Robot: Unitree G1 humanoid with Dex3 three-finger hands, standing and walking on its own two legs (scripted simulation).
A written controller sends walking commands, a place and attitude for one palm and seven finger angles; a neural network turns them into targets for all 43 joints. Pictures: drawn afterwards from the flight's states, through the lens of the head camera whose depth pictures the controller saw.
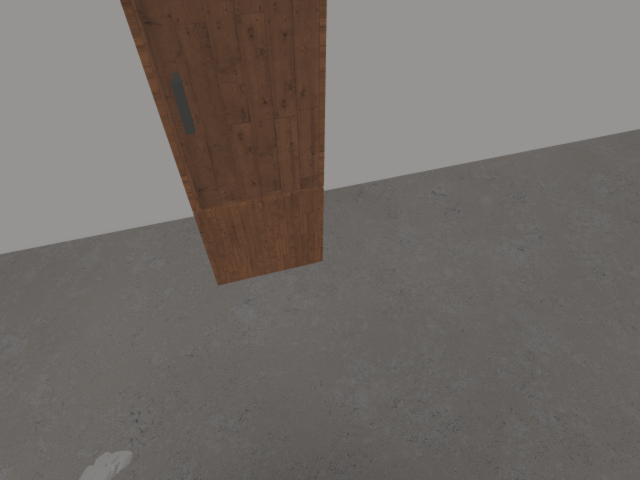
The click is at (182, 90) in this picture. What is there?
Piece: cupboard door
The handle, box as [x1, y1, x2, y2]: [170, 72, 195, 134]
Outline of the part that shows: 173,72 174,78 170,79 185,132 186,134 195,133 181,80 178,77 177,72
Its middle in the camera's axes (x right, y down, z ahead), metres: -0.32 -0.31 +0.88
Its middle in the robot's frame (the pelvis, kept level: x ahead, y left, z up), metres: +0.86 +0.36 +0.01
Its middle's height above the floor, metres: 0.78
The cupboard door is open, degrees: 0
